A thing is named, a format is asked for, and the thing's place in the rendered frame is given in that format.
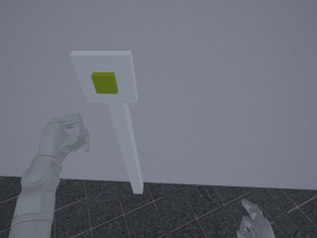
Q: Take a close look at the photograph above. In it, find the robot left forearm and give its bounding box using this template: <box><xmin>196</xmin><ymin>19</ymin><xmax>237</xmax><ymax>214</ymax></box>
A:
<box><xmin>9</xmin><ymin>155</ymin><xmax>62</xmax><ymax>238</ymax></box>

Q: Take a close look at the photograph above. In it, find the right robot hand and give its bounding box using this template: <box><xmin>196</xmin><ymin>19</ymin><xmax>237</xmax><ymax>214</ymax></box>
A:
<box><xmin>237</xmin><ymin>198</ymin><xmax>275</xmax><ymax>238</ymax></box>

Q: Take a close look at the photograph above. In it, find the button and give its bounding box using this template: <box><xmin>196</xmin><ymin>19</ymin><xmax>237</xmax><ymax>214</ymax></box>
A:
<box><xmin>91</xmin><ymin>72</ymin><xmax>119</xmax><ymax>94</ymax></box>

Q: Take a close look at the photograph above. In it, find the panel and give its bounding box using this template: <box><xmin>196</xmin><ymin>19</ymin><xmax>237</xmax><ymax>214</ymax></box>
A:
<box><xmin>69</xmin><ymin>51</ymin><xmax>144</xmax><ymax>194</ymax></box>

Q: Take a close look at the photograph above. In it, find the left robot hand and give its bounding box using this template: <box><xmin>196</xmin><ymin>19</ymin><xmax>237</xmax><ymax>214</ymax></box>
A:
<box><xmin>38</xmin><ymin>112</ymin><xmax>90</xmax><ymax>163</ymax></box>

